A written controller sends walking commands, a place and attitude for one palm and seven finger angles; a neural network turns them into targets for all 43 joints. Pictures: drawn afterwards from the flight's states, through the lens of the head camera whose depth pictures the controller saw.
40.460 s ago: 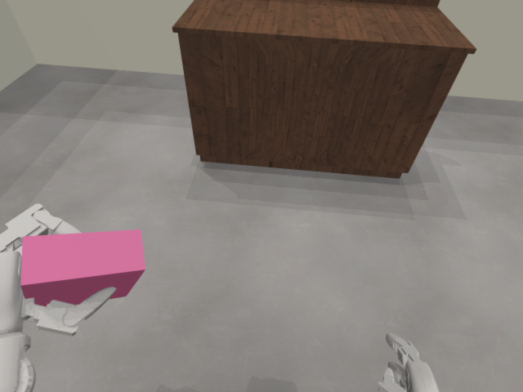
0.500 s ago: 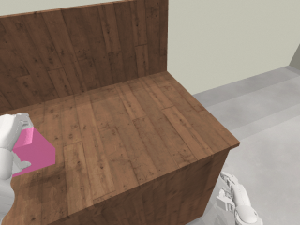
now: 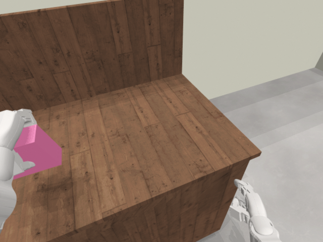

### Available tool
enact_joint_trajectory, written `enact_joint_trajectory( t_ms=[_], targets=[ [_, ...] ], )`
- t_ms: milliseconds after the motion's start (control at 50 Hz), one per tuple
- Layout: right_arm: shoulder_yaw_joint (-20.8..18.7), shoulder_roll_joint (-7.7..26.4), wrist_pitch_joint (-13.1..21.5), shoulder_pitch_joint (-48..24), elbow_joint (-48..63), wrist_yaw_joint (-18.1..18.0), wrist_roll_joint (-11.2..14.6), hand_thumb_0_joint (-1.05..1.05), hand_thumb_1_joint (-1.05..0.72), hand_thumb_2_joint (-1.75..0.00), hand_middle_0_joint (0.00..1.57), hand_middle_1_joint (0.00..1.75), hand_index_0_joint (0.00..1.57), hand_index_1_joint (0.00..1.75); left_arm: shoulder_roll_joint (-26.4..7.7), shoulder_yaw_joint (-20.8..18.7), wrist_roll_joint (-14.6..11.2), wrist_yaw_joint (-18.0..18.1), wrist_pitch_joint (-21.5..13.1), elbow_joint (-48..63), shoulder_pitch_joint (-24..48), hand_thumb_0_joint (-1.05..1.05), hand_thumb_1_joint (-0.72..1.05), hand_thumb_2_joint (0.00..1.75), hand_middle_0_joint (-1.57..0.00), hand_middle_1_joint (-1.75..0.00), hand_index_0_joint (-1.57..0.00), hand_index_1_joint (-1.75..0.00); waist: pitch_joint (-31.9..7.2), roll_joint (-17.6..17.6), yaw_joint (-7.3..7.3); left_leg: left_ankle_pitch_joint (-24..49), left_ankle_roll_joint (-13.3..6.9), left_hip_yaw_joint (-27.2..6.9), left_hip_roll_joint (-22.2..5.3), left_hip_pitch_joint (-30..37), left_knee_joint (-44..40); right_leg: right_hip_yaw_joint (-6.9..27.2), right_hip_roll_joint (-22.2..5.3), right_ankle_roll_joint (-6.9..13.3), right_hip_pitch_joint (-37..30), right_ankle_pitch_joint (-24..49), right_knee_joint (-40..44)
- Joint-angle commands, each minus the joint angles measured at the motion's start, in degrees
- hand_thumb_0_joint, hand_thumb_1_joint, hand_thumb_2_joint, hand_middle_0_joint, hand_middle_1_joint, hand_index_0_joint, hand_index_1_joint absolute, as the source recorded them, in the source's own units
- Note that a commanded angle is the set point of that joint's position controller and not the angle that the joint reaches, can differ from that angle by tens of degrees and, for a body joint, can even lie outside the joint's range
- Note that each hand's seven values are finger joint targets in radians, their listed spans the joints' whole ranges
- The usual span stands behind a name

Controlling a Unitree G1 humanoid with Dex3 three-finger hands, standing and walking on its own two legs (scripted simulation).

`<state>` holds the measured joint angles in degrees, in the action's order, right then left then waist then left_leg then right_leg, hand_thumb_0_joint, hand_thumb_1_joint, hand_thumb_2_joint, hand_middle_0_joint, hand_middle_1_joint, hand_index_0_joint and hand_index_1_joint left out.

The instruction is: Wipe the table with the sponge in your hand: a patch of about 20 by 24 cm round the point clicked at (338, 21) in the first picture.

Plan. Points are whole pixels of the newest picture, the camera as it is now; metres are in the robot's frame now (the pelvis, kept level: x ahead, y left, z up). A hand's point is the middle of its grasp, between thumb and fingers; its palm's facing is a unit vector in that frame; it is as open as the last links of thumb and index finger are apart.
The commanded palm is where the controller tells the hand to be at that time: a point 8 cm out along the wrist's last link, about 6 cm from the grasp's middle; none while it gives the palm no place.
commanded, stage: bring the sponge back beside the body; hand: left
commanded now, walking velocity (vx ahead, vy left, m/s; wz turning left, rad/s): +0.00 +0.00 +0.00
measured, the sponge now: (25, 157) +0.21 +0.36 +0.13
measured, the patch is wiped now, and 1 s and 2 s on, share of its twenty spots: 1.00 1.00 1.00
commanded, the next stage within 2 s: step back with the hand held close in 1.58 s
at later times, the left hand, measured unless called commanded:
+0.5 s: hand (31, 149) +0.21 +0.32 +0.17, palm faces +0.23 -0.14 -0.96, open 9.1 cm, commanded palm +0.16 +0.32 +0.23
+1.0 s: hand (48, 153) +0.21 +0.29 +0.16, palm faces +0.25 -0.19 -0.95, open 9.1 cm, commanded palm +0.16 +0.29 +0.23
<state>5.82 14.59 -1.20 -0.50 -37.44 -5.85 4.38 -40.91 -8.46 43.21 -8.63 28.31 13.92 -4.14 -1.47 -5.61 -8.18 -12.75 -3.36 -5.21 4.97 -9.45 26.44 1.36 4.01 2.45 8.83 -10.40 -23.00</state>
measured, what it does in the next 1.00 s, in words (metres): stands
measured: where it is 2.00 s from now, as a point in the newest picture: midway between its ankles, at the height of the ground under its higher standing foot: outside the picture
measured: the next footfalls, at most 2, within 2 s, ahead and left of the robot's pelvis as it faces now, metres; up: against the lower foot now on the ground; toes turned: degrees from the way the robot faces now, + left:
none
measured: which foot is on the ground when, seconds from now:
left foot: down 0.00-1.00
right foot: down 0.00-1.00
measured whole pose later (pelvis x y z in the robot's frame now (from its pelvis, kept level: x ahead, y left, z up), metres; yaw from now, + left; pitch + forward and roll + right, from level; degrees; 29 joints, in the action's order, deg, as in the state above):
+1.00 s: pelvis +0.01 -0.01 +0.00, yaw -1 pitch -4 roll -1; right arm 5.7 14.6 -1.3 -0.2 -36.2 -5.8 4.1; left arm -33.0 -1.6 42.1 -3.4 34.3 26.4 -10.5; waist -1.9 -5.9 -8.8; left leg -13.4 -3.0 -4.9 4.4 -7.6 25.8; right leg 1.9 4.6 3.0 7.4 -10.9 -22.8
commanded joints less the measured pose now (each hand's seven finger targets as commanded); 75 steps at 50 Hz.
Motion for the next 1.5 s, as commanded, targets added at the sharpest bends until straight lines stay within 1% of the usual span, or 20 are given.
enact_joint_trajectory(
  t_ms=[0,20,80,120,140,220,300,320,380,420,540,620,780,820,940,1060,1180,1300,1340,1480],
  targets=[
    [-2.5,6.5,2.7,-13.8,10.9,0.2,-0.2,0.00,-0.90,-0.90,0.20,0.30,0.20,0.30,-16.7,-10.1,2.1,1.5,-0.6,12.8,9.3,0.00,0.10,1.30,-1.20,-1.60,-1.20,-1.60,-10.5,-2.1,-0.88,10.7,1.2,-4.7,-3.8,0.1,-3.8,4.2,-4.7,3.2,-4.8,4.6,2.3],
    [-2.5,6.0,3.4,-15.6,11.4,0.4,0.0,0.00,-0.90,-0.90,0.20,0.30,0.20,0.30,-16.4,-10.3,2.2,1.9,-0.6,15.8,8.1,0.00,0.10,1.30,-1.20,-1.60,-1.20,-1.60,-10.5,-3.7,-1.17,10.2,1.1,-5.4,-4.0,0.6,-4.1,6.2,-3.9,3.8,-4.6,3.7,2.3],
    [-2.5,6.1,3.0,-13.6,11.6,0.4,-0.7,0.00,-0.90,-0.90,0.20,0.30,0.20,0.30,-15.9,-10.1,2.3,2.1,-1.1,16.9,6.2,0.00,0.10,1.30,-1.20,-1.60,-1.20,-1.60,-10.7,-1.0,-1.07,12.3,1.0,-5.0,-4.0,0.8,-3.5,4.0,-4.5,3.3,-5.1,5.8,2.0],
    [-2.6,5.9,3.5,-15.4,11.4,0.4,-0.1,0.00,-0.90,-0.90,0.20,0.30,0.20,0.30,-16.3,-10.5,2.6,3.0,-1.1,19.3,7.9,0.00,0.10,1.30,-1.20,-1.60,-1.20,-1.60,-9.0,-2.3,-0.79,9.5,1.0,-5.9,-4.3,1.1,-4.3,6.8,-3.5,3.8,-3.5,2.2,2.8],
    [-2.7,6.5,3.1,-13.5,11.2,0.0,-0.8,0.00,-0.90,-0.90,0.20,0.30,0.20,0.30,-17.3,-11.1,3.1,3.4,-1.1,17.3,9.8,0.00,0.10,1.30,-1.20,-1.60,-1.20,-1.60,-9.0,-1.7,-1.12,9.5,0.9,-5.4,-4.3,0.3,-4.1,4.8,-4.0,3.8,-4.2,2.3,2.7],
    [-2.9,5.7,3.8,-15.6,11.0,-0.1,0.2,0.00,-0.90,-0.90,0.20,0.30,0.20,0.30,-14.2,-8.4,3.4,4.8,-0.7,18.5,12.8,0.00,0.10,1.30,-1.20,-1.60,-1.20,-1.60,-7.2,-3.3,-0.51,6.9,1.3,-6.2,-4.4,1.4,-5.3,7.3,-3.1,4.1,-2.3,-0.6,3.6],
    [-3.0,6.1,3.3,-14.1,10.6,-0.3,-0.1,0.00,-0.90,-0.90,0.20,0.30,0.20,0.30,-12.1,-6.6,2.5,4.6,0.3,16.4,10.3,0.00,0.10,1.30,-1.20,-1.60,-1.20,-1.60,-8.2,-0.1,-0.36,8.5,1.6,-5.7,-4.5,1.5,-5.5,4.5,-3.9,3.1,-3.3,1.6,3.4],
    [-2.7,5.6,4.1,-16.2,11.0,-0.4,0.6,0.00,-0.90,-0.90,0.20,0.30,0.20,0.30,-11.5,-6.0,2.6,4.9,0.7,18.1,11.8,0.00,0.10,1.30,-1.20,-1.60,-1.20,-1.60,-7.8,-1.3,-0.17,6.6,1.4,-6.2,-4.7,1.9,-6.3,6.5,-3.0,3.7,-2.6,-0.1,3.5],
    [-2.7,5.8,3.9,-14.6,11.1,-0.3,-0.2,0.00,-0.90,-0.90,0.20,0.30,0.20,0.30,-9.9,-5.0,2.2,4.9,1.1,18.6,9.0,0.00,0.10,1.30,-1.20,-1.60,-1.20,-1.60,-8.5,-2.8,-0.60,8.4,1.9,-5.9,-4.8,1.5,-6.6,3.6,-3.6,3.4,-4.0,2.5,2.6],
    [-2.6,5.4,4.3,-16.1,11.4,0.0,0.3,0.00,-0.90,-0.90,0.20,0.30,0.20,0.30,-10.6,-6.3,2.0,5.5,1.6,21.3,8.2,0.00,0.10,1.30,-1.20,-1.60,-1.20,-1.60,-8.2,-2.4,-0.69,7.1,1.7,-6.5,-5.2,1.2,-7.2,5.6,-2.6,3.6,-4.0,1.5,2.6],
    [-2.5,5.7,3.2,-15.0,12.0,0.2,-0.5,0.00,-0.90,-0.90,0.20,0.30,0.20,0.30,-11.3,-8.3,1.7,7.0,2.3,22.3,7.5,0.00,0.10,1.30,-1.20,-1.60,-1.20,-1.60,-9.5,-2.8,-1.63,7.7,1.7,-5.4,-5.0,-0.3,-6.7,4.1,-3.0,3.6,-6.1,2.3,2.2],
    [-2.5,5.4,3.0,-16.1,11.7,0.6,0.2,0.00,-0.90,-0.90,0.20,0.30,0.20,0.30,-9.7,-7.1,1.2,7.5,3.0,22.9,7.5,0.00,0.10,1.30,-1.20,-1.60,-1.20,-1.60,-8.4,-2.7,-0.82,8.3,1.9,-5.5,-5.1,1.1,-6.6,5.8,-2.3,3.7,-4.0,1.7,3.3],
    [-2.2,5.7,2.8,-14.9,11.9,-0.2,0.2,0.00,-0.90,-0.90,0.20,0.30,0.20,0.30,-5.4,-2.5,0.5,7.1,4.2,19.9,7.6,0.00,0.10,1.30,-1.20,-1.60,-1.20,-1.60,-7.0,0.0,0.19,6.9,1.5,-4.6,-4.7,0.6,-6.0,3.6,-3.1,3.0,-2.8,1.1,3.8],
    [-2.3,5.5,3.6,-16.1,12.2,-0.2,0.4,0.00,-0.90,-0.90,0.20,0.30,0.20,0.30,-7.0,-3.6,1.1,7.6,4.2,23.4,8.9,0.00,0.10,1.30,-1.20,-1.60,-1.20,-1.60,-8.7,-1.3,0.04,6.4,1.2,-5.0,-4.8,1.4,-5.9,6.1,-2.6,3.4,-3.3,0.5,3.4],
    [-2.4,5.3,3.7,-15.2,12.9,-0.1,-0.5,0.00,-0.90,-0.90,0.20,0.30,0.20,0.30,-7.1,-3.4,2.4,8.6,4.2,26.8,9.0,0.00,0.10,1.30,-1.20,-1.60,-1.20,-1.60,-11.8,-3.7,-0.81,10.5,1.1,-4.7,-4.3,2.1,-4.8,5.4,-2.9,3.9,-6.4,3.8,2.5],
    [-2.4,5.1,2.8,-15.4,12.2,0.3,0.0,0.00,-0.90,-0.90,0.20,0.30,0.20,0.30,-4.6,-2.5,1.4,8.8,5.5,23.6,6.3,0.00,0.10,1.30,-1.20,-1.60,-1.20,-1.60,-7.3,1.1,-0.01,9.9,1.3,-3.8,-4.3,1.4,-4.1,6.3,-3.0,3.1,-2.9,3.0,3.9],
    [-2.1,5.2,2.0,-16.0,12.9,0.6,0.1,0.00,-0.90,-0.90,0.20,0.30,0.20,0.30,-1.1,0.3,0.2,8.4,6.9,23.8,3.6,0.00,0.10,1.30,-1.20,-1.60,-1.20,-1.60,-8.6,1.6,0.03,10.8,1.1,-2.9,-4.2,1.5,-3.5,5.3,-3.2,2.7,-3.7,5.2,3.6],
    [-2.2,5.2,1.7,-15.9,13.0,0.3,-0.2,0.00,-0.90,-0.90,0.20,0.30,0.20,0.30,-4.0,-1.6,1.1,9.4,6.9,26.4,5.9,0.00,0.10,1.30,-1.20,-1.60,-1.20,-1.60,-9.2,0.8,0.05,10.5,0.9,-2.8,-3.8,1.5,-2.8,6.9,-3.2,2.8,-3.7,4.1,3.5],
    [-2.3,5.0,2.2,-15.9,13.6,0.1,-0.3,0.00,-0.90,-0.90,0.20,0.30,0.20,0.30,-4.5,-1.7,1.3,10.0,6.7,28.3,7.8,0.00,0.10,1.30,-1.20,-1.60,-1.20,-1.60,-10.0,-2.1,-0.31,10.0,0.8,-2.8,-3.7,1.8,-2.8,7.1,-2.9,3.4,-4.4,2.9,3.4],
    [-2.3,5.3,1.9,-16.1,12.7,0.0,0.0,0.00,-0.90,-0.90,0.20,0.30,0.20,0.30,-2.5,-0.2,0.8,9.5,7.2,22.1,5.8,0.00,0.10,1.30,-1.20,-1.60,-1.20,-1.60,-6.4,2.1,0.35,7.8,1.0,-2.4,-3.7,0.9,-2.4,7.9,-3.3,2.5,-1.8,0.4,4.9]
  ],
)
